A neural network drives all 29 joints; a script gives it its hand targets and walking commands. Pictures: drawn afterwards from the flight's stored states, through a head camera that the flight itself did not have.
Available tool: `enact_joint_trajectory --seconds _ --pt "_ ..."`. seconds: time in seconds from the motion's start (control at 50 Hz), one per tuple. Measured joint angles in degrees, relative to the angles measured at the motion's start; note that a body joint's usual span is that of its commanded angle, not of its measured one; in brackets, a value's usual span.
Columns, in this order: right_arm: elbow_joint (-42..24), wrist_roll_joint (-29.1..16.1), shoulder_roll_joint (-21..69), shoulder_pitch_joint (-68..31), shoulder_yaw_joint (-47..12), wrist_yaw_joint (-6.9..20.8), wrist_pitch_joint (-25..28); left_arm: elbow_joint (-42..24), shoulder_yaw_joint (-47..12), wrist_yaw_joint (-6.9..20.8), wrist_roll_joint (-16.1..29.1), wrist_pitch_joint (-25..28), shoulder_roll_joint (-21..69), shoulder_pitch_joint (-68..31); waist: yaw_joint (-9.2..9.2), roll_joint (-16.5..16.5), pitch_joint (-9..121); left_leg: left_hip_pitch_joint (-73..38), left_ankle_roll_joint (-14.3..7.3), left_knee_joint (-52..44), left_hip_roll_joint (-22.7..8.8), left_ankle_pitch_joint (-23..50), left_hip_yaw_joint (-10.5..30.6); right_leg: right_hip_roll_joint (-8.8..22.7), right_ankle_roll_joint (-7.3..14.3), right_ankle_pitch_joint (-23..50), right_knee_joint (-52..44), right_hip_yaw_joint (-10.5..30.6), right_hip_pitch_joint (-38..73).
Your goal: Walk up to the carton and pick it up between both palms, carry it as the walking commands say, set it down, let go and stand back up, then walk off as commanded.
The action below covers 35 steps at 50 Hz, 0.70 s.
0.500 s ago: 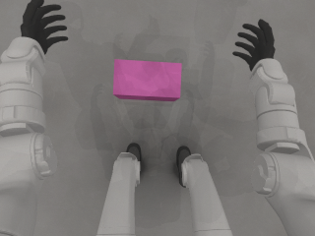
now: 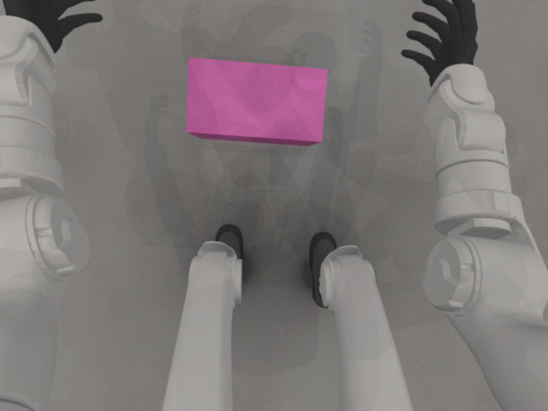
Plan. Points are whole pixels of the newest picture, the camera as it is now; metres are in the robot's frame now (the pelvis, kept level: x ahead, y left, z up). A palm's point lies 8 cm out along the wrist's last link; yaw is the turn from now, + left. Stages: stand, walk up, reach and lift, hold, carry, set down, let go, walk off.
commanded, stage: reach and lift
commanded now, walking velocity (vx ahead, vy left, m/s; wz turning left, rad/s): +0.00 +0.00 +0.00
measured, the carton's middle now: (257, 107) +0.51 +0.06 -0.51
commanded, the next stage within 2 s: none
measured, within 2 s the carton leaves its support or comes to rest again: neither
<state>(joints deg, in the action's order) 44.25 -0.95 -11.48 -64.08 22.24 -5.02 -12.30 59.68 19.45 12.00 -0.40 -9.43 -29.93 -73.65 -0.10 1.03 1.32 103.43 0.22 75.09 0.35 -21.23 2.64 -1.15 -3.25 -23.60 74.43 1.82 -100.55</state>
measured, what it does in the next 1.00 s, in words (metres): lowers itself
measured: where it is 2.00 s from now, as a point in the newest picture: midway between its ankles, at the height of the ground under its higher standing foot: (276, 279)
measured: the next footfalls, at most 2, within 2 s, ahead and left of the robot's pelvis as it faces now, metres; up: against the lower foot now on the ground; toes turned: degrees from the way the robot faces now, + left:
none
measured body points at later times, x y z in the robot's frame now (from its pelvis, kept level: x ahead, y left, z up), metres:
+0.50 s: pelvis -0.06 +0.00 -0.14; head +0.33 +0.03 +0.08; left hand +0.54 +0.29 -0.28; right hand +0.52 -0.18 -0.29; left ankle +0.08 +0.12 -0.57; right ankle +0.07 -0.14 -0.57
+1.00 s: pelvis -0.04 +0.00 -0.23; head +0.35 +0.03 -0.02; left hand +0.52 +0.27 -0.42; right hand +0.51 -0.18 -0.43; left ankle +0.08 +0.12 -0.57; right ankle +0.07 -0.14 -0.57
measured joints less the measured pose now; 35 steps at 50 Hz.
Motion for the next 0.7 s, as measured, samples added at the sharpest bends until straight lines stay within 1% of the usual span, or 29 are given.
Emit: enact_joint_trajectory --seconds 0.06,0.1,0.2,0.26,0.3,0.32,0.36,0.46,0.5,0.58,0.7 --pt "-2.21 -1.2 -0.71 -1.18 -0.58 -0.54 -0.04 -2.22 -0.79 -0.81 0.83 -0.23 -0.67 -1.45 0.01 -0.18 -3.05 3.14 0.04 5.13 0.15 -1.45 0.34 -0.11 -0.12 -1.59 4.97 -0.29 -2.86" --pt "-4.27 -2.15 -1.83 -2.92 -1.29 -0.99 -0.59 -4.33 -1.96 -1.48 1.94 -0.86 -1.74 -3.27 0.02 -0.27 -8.24 3.31 0.01 8.41 0.25 -2.31 0.42 -0.18 -0.21 -2.53 8.22 -0.33 -2.91" --pt "-12.55 -6.46 -7.18 -10.96 -3.79 -2.71 -4.21 -11.36 -5.67 -3.51 7.54 -3.99 -6.78 -12.19 -0.22 -0.43 -33.2 -4.18 -0.25 15.77 0.44 -4.45 0.55 -0.45 -0.64 -4.78 15.37 -0.32 4.88" --pt "-14.05 -9.34 -7.87 -9.68 -5.19 -3.74 -7.0 -14.52 -8.17 -5.73 10.84 -7.04 -6.93 -10.5 -0.22 -0.87 -32.22 0.59 -0.25 20.35 0.74 -5.28 1.05 -0.57 -0.89 -5.79 19.63 -0.66 0.54" --pt "-14.26 -10.23 -7.96 -8.79 -5.63 -4.1 -7.97 -16.43 -8.87 -6.88 11.37 -8.21 -6.06 -9.64 -0.48 -0.88 -31.76 2.41 -0.24 23.42 0.8 -6.04 1.28 -0.8 -1.03 -6.58 22.54 -0.77 -1.14" --pt "-13.51 -10.64 -8.1 -8.9 -5.79 -4.19 -8.12 -15.86 -9.21 -7.15 11.4 -8.26 -5.72 -10.09 -0.69 -0.75 -31.62 3.11 -0.24 24.83 0.72 -6.41 1.29 -0.97 -1.1 -6.89 23.91 -0.74 -1.85" --pt "-10.8 -11.16 -8.25 -10.36 -6.21 -4.25 -8.0 -12.3 -9.76 -7.26 11.16 -7.96 -5.75 -12.21 -0.83 -0.4 -31.42 4.47 -0.27 27.27 0.51 -6.85 1.13 -1.29 -1.35 -7.21 26.38 -0.55 -3.32" --pt "-2.61 -10.45 -8.13 -17.08 -6.51 -4.22 -5.96 -2.18 -10.24 -7.14 10.37 -6.25 -7.68 -18.06 -0.13 -0.05 -31.27 8.43 -0.41 32.21 0.45 -6.75 0.58 -1.54 -1.67 -7.36 31.76 -0.03 -7.45" --pt "0.69 -10.32 -8.55 -19.15 -6.72 -4.09 -5.01 0.68 -10.81 -7.07 10.45 -5.52 -7.97 -19.44 -0.17 -0.17 -31.26 9.99 -0.48 34.11 0.47 -6.74 0.39 -1.54 -1.8 -7.5 33.82 0.11 -9.01" --pt "6.24 -9.65 -8.86 -21.18 -7.23 -3.74 -3.0 4.5 -12.56 -6.97 11.15 -3.73 -7.91 -20.64 -0.38 -0.07 -31.24 12.95 -0.58 37.82 0.49 -7.02 0.13 -1.5 -1.99 -8.07 37.79 0.26 -11.92" --pt "9.74 -9.15 -7.92 -20.41 -7.44 -3.38 -0.34 5.68 -14.64 -7.95 11.85 -1.44 -6.9 -19.81 -0.87 0.43 -31.31 17.23 -0.53 42.74 0.37 -7.79 0.54 -1.51 -2.01 -9.02 42.51 -0.3 -15.82"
